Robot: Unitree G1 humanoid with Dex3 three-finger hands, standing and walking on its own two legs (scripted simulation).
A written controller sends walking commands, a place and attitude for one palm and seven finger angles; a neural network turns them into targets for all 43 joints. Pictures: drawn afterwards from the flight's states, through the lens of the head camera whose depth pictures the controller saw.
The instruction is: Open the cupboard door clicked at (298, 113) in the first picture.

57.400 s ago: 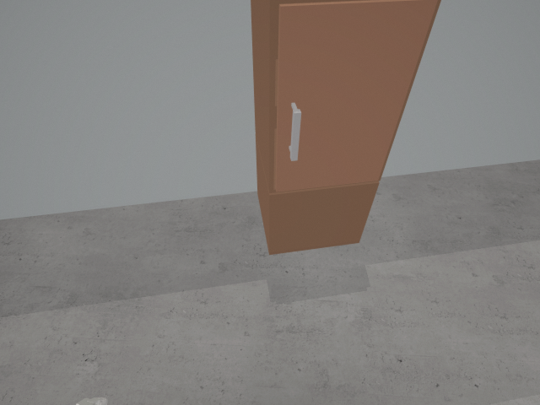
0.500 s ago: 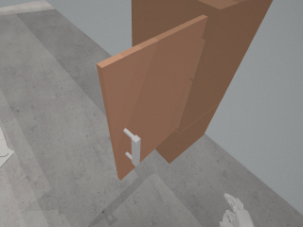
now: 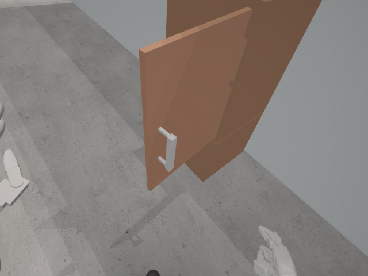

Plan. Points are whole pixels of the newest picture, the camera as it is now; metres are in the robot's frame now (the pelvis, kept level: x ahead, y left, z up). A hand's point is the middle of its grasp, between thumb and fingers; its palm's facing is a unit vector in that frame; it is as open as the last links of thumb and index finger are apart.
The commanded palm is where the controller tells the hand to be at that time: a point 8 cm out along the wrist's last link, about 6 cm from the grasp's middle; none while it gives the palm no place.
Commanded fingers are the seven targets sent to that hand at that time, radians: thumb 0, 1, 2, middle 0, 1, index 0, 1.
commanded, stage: stop stepping back and stand still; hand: left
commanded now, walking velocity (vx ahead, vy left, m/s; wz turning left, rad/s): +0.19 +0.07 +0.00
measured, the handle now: (165, 150) +0.47 +0.10 -0.09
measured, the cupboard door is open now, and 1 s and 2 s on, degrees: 96 96 96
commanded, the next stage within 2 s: let the arm hang, fingers relaxed in 0.84 s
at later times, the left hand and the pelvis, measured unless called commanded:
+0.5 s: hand (35, 248) +0.12 +0.22 +0.15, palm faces +0.34 -0.82 -0.47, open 7.4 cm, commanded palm +0.07 +0.27 +0.17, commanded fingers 0.00 0.90 0.90 -0.20 -0.30 -0.20 -0.30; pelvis -0.08 -0.03 -0.01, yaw -3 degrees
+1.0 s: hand (33, 246) +0.13 +0.25 +0.09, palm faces +0.27 -0.83 -0.49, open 7.4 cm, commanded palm none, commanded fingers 0.00 0.90 0.90 -0.20 -0.30 -0.20 -0.30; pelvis -0.09 +0.00 -0.01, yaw -2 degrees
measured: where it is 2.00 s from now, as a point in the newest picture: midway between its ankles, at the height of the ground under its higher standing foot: outside the picture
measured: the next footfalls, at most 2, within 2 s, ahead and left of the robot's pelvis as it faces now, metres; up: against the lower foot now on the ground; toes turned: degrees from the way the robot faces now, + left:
right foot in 0.08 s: -0.08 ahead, -0.12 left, +0.00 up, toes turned -6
left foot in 0.22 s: -0.01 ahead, +0.11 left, +0.00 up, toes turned +1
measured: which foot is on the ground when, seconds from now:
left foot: down 0.00-0.08, up 0.10-0.20, down 0.22-1.00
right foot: up 0.00-0.06, down 0.08-1.00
